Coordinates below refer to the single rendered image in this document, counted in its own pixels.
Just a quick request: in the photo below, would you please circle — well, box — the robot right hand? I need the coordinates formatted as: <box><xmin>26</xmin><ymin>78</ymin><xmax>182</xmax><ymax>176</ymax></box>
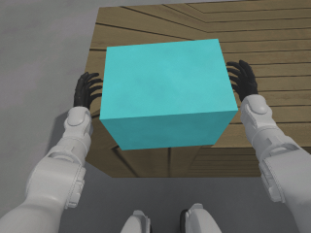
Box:
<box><xmin>226</xmin><ymin>59</ymin><xmax>259</xmax><ymax>102</ymax></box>

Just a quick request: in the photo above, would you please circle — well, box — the robot right thigh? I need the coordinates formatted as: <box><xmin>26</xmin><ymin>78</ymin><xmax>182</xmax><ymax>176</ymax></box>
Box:
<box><xmin>185</xmin><ymin>209</ymin><xmax>222</xmax><ymax>233</ymax></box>

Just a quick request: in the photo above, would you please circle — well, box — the pedestal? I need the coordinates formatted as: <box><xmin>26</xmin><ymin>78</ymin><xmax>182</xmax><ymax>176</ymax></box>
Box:
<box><xmin>85</xmin><ymin>0</ymin><xmax>311</xmax><ymax>178</ymax></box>

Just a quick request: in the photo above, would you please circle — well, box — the robot left upper arm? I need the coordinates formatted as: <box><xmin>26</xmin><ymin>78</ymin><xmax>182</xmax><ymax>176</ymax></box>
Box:
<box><xmin>0</xmin><ymin>156</ymin><xmax>86</xmax><ymax>233</ymax></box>

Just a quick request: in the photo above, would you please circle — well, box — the robot left forearm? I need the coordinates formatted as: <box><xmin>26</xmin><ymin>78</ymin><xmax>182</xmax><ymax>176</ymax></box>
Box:
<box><xmin>24</xmin><ymin>106</ymin><xmax>93</xmax><ymax>199</ymax></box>

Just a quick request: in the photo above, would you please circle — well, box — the robot right upper arm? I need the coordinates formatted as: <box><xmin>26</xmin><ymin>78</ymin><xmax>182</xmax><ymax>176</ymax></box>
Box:
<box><xmin>259</xmin><ymin>149</ymin><xmax>311</xmax><ymax>233</ymax></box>

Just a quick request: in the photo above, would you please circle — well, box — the carton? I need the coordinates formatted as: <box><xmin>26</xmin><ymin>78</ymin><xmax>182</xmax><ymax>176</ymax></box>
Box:
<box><xmin>99</xmin><ymin>39</ymin><xmax>238</xmax><ymax>150</ymax></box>

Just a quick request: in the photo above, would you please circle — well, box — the robot left hand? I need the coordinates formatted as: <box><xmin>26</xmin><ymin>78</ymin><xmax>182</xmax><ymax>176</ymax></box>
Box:
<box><xmin>73</xmin><ymin>72</ymin><xmax>103</xmax><ymax>110</ymax></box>

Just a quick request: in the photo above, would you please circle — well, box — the robot left shin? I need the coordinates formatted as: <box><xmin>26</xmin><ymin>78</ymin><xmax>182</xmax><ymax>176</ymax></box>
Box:
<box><xmin>133</xmin><ymin>210</ymin><xmax>145</xmax><ymax>216</ymax></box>

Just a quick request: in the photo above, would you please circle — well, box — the robot right forearm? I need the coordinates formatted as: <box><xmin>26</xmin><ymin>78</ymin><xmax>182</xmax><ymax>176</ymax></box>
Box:
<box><xmin>240</xmin><ymin>94</ymin><xmax>311</xmax><ymax>162</ymax></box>

